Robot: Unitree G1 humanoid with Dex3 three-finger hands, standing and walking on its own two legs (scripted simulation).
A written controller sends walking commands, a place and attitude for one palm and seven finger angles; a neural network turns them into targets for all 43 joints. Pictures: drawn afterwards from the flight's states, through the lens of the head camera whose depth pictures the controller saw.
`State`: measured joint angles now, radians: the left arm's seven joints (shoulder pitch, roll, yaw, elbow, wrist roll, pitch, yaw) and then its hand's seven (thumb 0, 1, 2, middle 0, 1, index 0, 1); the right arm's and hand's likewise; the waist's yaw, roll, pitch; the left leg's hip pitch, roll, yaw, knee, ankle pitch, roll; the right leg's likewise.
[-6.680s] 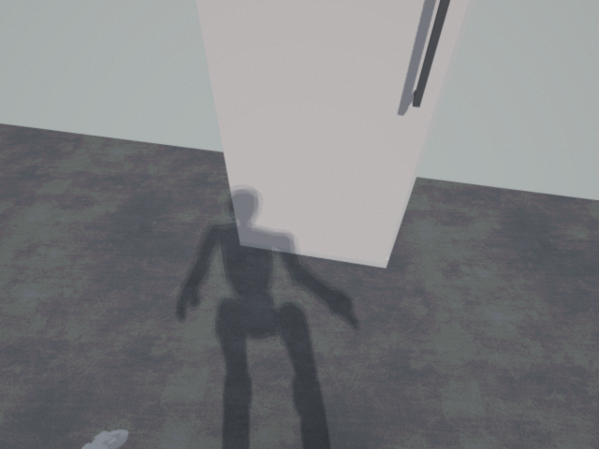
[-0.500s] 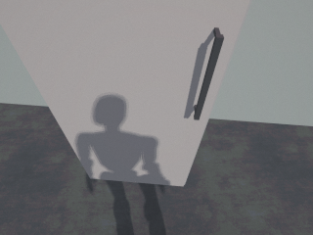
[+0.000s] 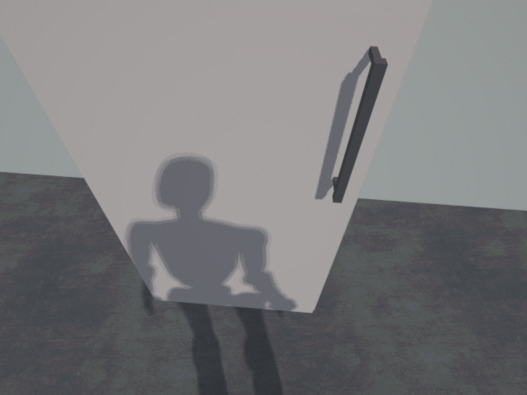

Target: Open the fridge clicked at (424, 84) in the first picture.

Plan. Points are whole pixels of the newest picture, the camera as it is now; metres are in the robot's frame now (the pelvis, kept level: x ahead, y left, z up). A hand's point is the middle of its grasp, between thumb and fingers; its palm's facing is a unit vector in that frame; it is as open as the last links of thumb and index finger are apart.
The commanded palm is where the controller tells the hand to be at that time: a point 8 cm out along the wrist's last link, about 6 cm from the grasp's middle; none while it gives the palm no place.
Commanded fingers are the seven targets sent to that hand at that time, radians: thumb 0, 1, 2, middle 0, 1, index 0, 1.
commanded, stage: raise the hand to about handle height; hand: right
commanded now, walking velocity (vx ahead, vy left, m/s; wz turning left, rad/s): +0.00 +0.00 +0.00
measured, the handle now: (352, 137) +0.48 -0.11 +0.15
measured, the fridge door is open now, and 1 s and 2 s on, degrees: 0 0 0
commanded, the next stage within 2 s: none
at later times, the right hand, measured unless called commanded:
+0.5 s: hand out of the picture +0.13 -0.23 +0.00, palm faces +0.12 +0.99 -0.02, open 9.2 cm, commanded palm +0.12 -0.28 +0.01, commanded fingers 0.00 -0.27 -0.63 0.25 0.70 0.25 0.70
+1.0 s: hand (519, 352) +0.19 -0.29 +0.07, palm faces +0.07 +1.00 -0.07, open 12.2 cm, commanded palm +0.15 -0.34 +0.09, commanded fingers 0.00 0.31 -0.38 0.29 1.08 0.29 1.08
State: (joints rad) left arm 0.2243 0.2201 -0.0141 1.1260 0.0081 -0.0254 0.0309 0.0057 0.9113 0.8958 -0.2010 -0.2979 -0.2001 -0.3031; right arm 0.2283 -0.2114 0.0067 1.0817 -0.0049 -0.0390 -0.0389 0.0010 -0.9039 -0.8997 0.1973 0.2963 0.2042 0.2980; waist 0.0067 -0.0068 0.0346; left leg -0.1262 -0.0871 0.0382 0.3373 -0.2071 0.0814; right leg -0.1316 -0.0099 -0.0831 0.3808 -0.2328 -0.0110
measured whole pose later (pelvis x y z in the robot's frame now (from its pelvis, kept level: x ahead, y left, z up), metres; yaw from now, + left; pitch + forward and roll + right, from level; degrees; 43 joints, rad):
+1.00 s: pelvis -0.04 -0.06 -0.03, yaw -3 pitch +2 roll +3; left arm 0.28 0.27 -0.05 0.62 -0.05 -0.30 0.08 0.02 0.91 0.90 -0.20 -0.30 -0.20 -0.30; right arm 0.26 -0.32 -0.24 -0.09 0.30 -0.13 0.28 0.00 0.09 -0.48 0.27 0.93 0.28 0.94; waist -0.02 -0.04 -0.04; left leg -0.37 -0.01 0.08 0.65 -0.32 0.01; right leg -0.40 0.05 -0.04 0.72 -0.36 -0.09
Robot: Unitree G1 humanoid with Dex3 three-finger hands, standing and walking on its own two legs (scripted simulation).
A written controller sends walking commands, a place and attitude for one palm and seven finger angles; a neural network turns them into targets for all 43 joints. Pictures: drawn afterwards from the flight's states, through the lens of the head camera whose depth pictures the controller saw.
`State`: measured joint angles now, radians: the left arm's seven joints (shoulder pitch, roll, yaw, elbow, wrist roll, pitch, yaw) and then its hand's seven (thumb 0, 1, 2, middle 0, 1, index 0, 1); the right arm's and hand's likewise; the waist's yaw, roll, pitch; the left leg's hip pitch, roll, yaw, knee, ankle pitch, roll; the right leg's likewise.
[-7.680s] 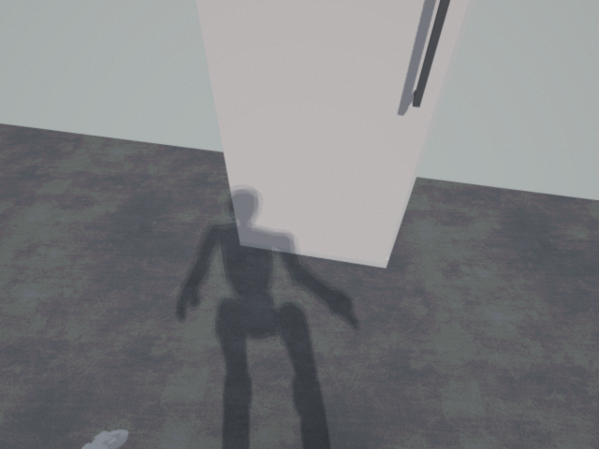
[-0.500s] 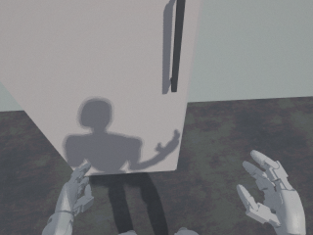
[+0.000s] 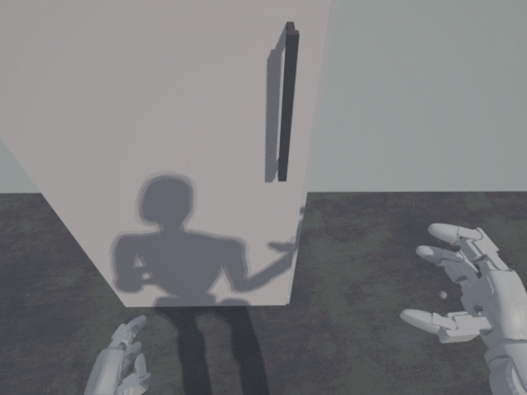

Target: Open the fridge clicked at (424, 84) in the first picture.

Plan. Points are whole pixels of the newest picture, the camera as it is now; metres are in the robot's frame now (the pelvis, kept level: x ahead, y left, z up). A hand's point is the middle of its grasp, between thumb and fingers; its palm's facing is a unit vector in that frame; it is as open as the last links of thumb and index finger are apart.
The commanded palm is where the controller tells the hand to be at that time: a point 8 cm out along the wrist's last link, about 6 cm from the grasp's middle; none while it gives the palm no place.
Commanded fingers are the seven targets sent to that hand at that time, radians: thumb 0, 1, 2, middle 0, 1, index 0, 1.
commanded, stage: raise the hand to about handle height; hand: right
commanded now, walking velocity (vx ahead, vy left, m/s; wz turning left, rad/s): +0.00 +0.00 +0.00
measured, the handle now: (285, 113) +0.52 -0.02 +0.18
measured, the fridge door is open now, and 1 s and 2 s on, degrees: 0 0 0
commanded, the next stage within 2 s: move the hooked fingers beside the handle in 1.08 s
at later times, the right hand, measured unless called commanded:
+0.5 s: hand (517, 236) +0.26 -0.27 +0.19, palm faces +0.06 +0.99 -0.10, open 13.9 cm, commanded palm +0.23 -0.31 +0.20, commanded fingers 0.00 0.50 -0.30 0.30 1.20 0.30 1.20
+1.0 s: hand (501, 219) +0.28 -0.25 +0.20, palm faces +0.07 +1.00 -0.07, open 14.0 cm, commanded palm +0.25 -0.29 +0.21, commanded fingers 0.00 0.50 -0.30 0.30 1.20 0.30 1.20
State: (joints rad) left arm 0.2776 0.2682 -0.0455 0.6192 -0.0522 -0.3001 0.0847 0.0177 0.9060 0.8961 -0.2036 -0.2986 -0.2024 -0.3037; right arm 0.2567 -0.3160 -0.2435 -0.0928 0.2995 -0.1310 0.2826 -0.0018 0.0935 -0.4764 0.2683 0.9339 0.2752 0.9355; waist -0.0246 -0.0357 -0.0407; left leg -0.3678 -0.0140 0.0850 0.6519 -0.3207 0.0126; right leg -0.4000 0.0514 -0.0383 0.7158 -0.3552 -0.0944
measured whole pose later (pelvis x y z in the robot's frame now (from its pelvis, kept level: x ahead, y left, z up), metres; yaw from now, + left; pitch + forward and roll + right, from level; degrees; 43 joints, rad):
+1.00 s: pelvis +0.01 +0.03 +0.02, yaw +0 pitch -2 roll +1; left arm 0.21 0.27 -0.08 0.62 -0.09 -0.22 0.10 0.02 0.91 0.90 -0.20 -0.30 -0.20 -0.30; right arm -0.11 -0.48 -0.47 0.12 0.34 0.17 0.45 -0.02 0.50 -0.30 0.30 1.20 0.31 1.20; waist -0.05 -0.05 -0.02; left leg -0.18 -0.04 0.09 0.46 -0.25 0.05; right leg -0.21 0.04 -0.02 0.52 -0.28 -0.06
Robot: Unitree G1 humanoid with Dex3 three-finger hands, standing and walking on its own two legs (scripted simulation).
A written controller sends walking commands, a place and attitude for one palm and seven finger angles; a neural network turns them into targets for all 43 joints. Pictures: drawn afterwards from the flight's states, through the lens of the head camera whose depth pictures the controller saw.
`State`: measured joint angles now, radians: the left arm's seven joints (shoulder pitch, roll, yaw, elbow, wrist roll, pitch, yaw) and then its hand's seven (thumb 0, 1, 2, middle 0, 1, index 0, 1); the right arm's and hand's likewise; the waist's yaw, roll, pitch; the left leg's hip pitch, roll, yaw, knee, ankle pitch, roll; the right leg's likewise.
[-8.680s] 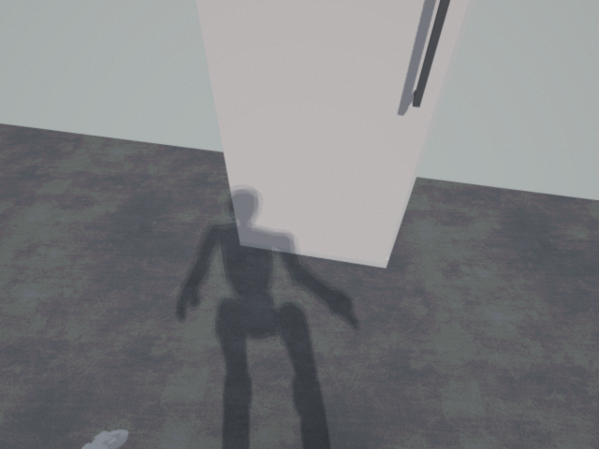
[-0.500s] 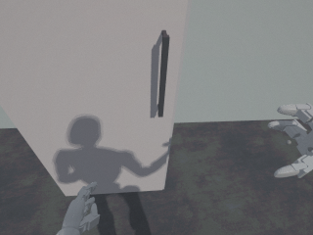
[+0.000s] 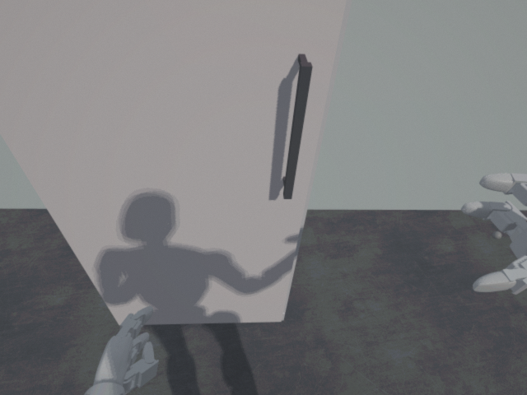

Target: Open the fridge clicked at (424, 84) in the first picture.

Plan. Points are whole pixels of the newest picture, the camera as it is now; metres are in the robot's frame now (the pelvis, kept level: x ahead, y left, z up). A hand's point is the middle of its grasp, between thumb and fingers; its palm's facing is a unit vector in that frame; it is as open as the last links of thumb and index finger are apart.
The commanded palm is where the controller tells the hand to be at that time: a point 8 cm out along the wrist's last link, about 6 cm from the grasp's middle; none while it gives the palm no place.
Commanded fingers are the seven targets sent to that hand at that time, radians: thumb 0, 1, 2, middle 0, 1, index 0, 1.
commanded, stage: raise the hand to about handle height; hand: right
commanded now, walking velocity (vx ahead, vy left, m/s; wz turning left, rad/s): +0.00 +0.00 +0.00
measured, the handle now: (294, 135) +0.51 -0.04 +0.16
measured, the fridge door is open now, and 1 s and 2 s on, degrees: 0 0 0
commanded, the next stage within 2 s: move the hooked fingers beside the handle in 0.08 s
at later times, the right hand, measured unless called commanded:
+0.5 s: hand (447, 210) +0.32 -0.23 +0.18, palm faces -0.02 +1.00 -0.04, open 14.0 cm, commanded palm +0.29 -0.28 +0.18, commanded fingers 0.00 0.50 -0.30 0.30 1.20 0.30 1.20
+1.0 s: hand (395, 184) +0.37 -0.18 +0.17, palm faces -0.03 +1.00 +0.00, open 14.0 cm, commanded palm +0.35 -0.23 +0.18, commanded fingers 0.00 0.50 -0.30 0.30 1.20 0.30 1.20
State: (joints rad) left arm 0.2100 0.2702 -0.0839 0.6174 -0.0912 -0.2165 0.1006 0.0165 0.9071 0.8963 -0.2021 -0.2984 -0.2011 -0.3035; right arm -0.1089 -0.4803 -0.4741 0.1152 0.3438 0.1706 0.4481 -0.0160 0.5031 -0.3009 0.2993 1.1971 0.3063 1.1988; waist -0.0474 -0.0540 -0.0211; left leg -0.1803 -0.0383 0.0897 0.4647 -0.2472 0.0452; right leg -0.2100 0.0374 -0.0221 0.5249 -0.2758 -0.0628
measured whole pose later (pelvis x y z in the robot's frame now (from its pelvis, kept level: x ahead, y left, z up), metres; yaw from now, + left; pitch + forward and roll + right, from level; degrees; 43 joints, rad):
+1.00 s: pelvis +0.01 -0.01 +0.00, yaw +0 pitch -1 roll +1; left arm 0.20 0.24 -0.08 0.64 -0.09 -0.12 0.09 0.02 0.91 0.90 -0.20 -0.30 -0.20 -0.30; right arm -0.37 -0.30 -0.21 0.20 0.25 0.22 0.20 -0.02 0.50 -0.30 0.30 1.20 0.30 1.20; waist -0.02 -0.04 -0.02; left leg -0.19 -0.02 0.07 0.46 -0.26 0.03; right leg -0.20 0.06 -0.03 0.48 -0.27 -0.07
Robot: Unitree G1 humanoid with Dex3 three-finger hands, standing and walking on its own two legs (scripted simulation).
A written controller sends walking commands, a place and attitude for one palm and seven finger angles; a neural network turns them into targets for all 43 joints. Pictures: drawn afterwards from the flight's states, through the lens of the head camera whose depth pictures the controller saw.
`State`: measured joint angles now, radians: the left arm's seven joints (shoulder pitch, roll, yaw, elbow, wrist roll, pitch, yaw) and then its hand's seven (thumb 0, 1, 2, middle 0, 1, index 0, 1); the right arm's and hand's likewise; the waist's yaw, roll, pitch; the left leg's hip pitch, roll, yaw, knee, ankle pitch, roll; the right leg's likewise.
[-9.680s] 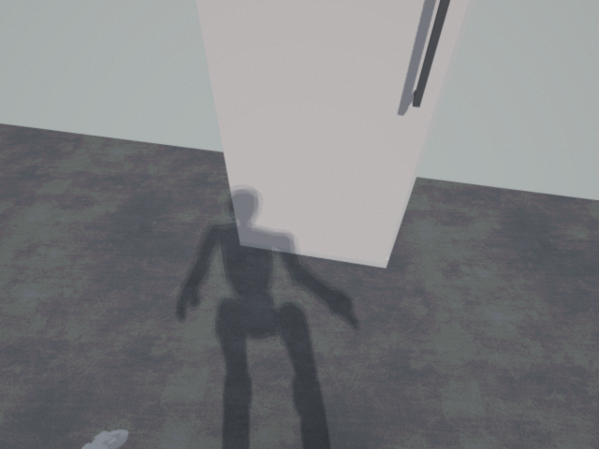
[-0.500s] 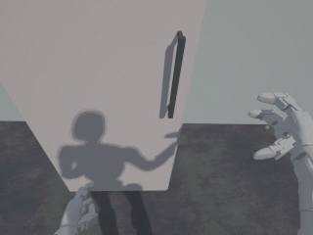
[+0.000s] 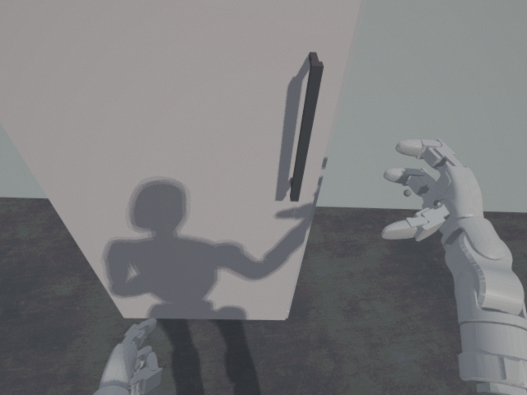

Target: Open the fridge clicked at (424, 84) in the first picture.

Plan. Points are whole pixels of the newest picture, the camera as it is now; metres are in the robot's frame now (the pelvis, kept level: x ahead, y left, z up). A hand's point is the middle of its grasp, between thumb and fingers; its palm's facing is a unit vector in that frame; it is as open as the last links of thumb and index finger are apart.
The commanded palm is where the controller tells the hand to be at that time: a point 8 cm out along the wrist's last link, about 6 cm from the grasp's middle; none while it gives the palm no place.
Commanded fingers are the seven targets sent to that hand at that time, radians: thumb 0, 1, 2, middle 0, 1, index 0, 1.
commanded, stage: move the hooked fingers beside the handle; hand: right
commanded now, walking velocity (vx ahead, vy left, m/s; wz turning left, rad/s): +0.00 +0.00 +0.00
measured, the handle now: (302, 136) +0.50 -0.04 +0.16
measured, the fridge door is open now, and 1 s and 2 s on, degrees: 0 0 0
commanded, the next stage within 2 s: feel for the door with the fingertips in 1.72 s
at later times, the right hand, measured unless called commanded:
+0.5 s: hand (370, 172) +0.39 -0.13 +0.17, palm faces -0.02 +1.00 +0.02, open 14.0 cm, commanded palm +0.38 -0.18 +0.17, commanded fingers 0.00 0.50 -0.30 0.30 1.20 0.30 1.20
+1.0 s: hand (348, 154) +0.44 -0.11 +0.17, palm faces -0.01 +1.00 +0.03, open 14.0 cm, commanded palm +0.41 -0.16 +0.17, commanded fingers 0.00 0.50 -0.30 0.30 1.20 0.30 1.20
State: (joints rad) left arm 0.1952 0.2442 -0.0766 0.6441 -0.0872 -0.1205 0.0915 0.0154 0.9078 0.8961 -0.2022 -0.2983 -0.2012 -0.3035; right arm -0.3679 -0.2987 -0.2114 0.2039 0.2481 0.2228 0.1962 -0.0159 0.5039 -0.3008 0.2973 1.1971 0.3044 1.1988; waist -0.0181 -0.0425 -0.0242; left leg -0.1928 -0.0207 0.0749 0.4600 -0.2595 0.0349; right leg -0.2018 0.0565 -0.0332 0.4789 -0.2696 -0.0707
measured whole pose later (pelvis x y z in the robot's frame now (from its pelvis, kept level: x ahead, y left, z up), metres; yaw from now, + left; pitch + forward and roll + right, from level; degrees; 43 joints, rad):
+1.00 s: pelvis -0.01 +0.01 +0.00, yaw +3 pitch +3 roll +0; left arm 0.35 0.25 -0.04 0.69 -0.07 -0.08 0.05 0.01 0.91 0.90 -0.20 -0.30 -0.20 -0.30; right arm -0.72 -0.26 -0.24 0.76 0.16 -0.04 0.07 -0.02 0.50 -0.30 0.30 1.20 0.30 1.20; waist 0.06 -0.03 -0.04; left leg -0.29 -0.05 0.03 0.47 -0.23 0.06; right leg -0.28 0.02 -0.08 0.49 -0.26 -0.05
